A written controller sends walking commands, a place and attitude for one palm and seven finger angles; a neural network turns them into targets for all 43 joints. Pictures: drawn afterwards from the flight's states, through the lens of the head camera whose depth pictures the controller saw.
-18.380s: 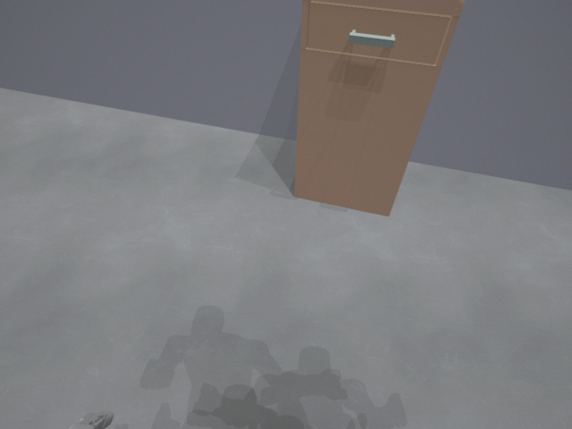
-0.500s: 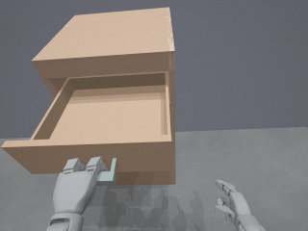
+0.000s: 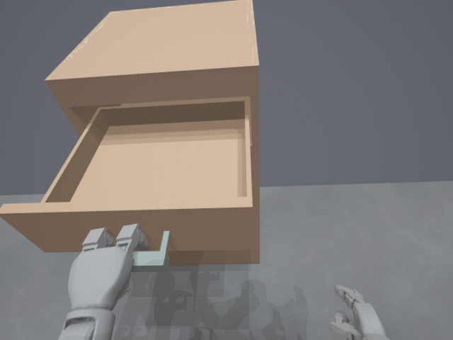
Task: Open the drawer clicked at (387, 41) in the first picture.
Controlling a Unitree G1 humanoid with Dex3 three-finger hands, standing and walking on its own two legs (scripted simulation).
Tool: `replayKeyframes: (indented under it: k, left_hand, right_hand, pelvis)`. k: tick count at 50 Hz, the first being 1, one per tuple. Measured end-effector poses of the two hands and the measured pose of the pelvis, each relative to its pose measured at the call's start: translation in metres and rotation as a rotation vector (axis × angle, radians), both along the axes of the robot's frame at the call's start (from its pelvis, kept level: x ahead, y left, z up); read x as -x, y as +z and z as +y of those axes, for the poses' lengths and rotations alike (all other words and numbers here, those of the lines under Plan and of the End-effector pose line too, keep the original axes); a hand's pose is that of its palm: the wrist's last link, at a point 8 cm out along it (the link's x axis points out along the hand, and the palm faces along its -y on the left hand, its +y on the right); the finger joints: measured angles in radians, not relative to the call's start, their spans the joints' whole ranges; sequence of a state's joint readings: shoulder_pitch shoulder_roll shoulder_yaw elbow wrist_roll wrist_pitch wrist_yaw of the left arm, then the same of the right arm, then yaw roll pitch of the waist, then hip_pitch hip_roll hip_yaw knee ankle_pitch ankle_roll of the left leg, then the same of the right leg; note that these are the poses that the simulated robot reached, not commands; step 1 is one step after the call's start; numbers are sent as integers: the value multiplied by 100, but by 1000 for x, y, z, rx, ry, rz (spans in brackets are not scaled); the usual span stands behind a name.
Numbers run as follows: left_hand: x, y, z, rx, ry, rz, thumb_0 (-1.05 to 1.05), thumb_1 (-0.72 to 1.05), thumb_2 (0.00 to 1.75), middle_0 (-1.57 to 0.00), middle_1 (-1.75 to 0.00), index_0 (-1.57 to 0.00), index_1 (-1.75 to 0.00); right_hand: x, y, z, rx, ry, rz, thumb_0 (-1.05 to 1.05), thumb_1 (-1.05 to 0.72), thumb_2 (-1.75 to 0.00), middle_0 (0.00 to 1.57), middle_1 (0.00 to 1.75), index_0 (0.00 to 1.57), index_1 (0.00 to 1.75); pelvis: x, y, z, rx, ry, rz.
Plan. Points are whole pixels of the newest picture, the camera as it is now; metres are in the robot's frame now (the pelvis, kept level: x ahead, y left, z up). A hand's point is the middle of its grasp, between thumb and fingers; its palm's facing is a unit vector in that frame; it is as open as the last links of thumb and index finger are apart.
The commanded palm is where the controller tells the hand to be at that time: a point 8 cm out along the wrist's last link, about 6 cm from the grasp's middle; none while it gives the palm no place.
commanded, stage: open the thumb to release the handle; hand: left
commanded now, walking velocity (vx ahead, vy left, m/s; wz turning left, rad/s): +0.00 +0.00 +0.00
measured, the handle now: (129, 249) +0.24 +0.20 +0.06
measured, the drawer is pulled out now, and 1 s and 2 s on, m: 0.30 0.30 0.30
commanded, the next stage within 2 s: lift the hand off the handle in 0.36 s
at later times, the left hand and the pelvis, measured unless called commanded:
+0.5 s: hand (122, 281) +0.20 +0.21 +0.04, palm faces +0.04 -0.15 -0.99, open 13.3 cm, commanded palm +0.17 +0.20 +0.09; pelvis -0.01 +0.00 +0.01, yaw +1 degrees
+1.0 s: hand (118, 275) +0.20 +0.21 +0.05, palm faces +0.02 -0.15 -0.99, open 13.4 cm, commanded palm +0.18 +0.21 +0.13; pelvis -0.02 +0.01 +0.01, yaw +1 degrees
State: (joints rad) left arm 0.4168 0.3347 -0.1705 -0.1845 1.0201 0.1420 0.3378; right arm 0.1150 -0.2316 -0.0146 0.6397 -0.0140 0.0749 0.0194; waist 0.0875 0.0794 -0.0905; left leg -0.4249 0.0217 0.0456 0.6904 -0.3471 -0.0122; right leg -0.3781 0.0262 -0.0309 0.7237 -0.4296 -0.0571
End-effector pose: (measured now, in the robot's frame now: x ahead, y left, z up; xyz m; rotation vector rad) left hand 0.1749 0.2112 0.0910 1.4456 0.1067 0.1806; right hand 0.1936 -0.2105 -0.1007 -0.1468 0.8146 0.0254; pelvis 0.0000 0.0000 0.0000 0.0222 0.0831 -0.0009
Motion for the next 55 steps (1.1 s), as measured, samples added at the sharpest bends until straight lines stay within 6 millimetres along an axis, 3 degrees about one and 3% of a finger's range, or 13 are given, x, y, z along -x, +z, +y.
replayKeyframes:
  k: [6, 17, 23, 47, 55]
  left_hand:
    - [-2, 3, -5, 30, 9, 15, 1, 47, 71, -35, -130, -39, -130]
    - [1, 2, -2, 27, -18, 23, 0, -18, 44, -31, -123, -34, -123]
    - [1, 2, -1, 27, -16, 19, 0, -39, 35, -31, -121, -33, -122]
    - [-5, 6, 2, 24, -34, 36, 0, -49, 30, -33, -122, -38, -125]
    - [-2, 36, 5, 37, -46, -29, 0, -49, 30, -35, -122, -38, -123]
  right_hand:
    - [0, 5, 3, -1, 1, -18, 1, -91, -90, 19, 30, 20, 30]
    - [-10, 21, 5, 15, 19, -73, 1, -91, -90, 20, 30, 20, 30]
    - [-11, 22, 7, 22, 22, -71, 1, -91, -90, 20, 30, 20, 30]
    - [-1, 17, 27, 4, 33, -37, 1, -91, -90, 20, 30, 20, 30]
    - [-5, 27, 24, -1, 27, -77, 1, -91, -90, 20, 30, 20, 30]
  pelvis:
    - [4, 3, -2, -3, 3, -14]
    - [9, 7, -3, 2, 4, -29]
    - [11, 8, -1, 4, 7, -31]
    - [18, 10, 6, 9, 19, -54]
    - [18, 14, 8, 11, 12, -74]
